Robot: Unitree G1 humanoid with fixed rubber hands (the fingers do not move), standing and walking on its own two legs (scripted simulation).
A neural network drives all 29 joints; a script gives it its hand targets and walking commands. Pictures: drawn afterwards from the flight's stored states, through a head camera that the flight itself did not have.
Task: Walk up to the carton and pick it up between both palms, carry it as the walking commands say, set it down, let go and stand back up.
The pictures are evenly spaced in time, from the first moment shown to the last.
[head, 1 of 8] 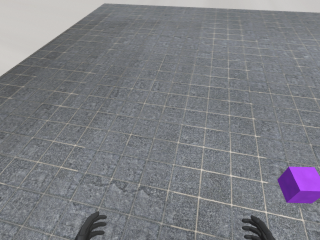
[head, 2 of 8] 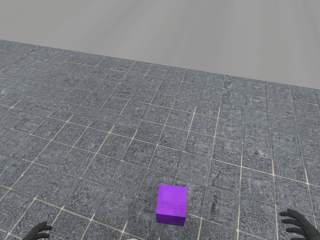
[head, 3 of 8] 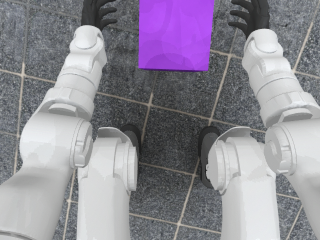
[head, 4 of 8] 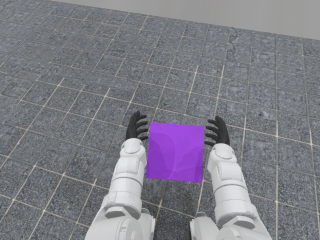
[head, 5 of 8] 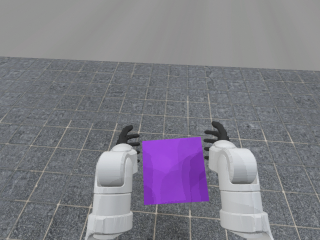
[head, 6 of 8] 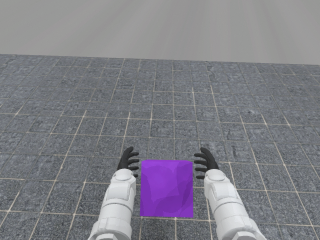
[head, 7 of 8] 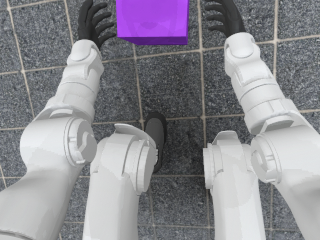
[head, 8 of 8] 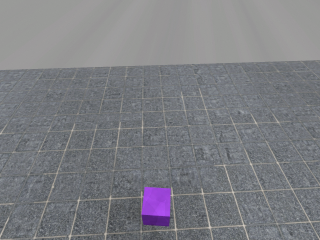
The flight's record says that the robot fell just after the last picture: no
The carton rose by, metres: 0.65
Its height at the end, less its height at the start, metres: +0.00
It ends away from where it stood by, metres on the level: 0.44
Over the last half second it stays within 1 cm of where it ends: yes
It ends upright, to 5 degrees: yes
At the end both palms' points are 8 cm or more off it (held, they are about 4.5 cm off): yes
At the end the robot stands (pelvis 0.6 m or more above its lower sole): yes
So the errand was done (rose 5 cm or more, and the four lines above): yes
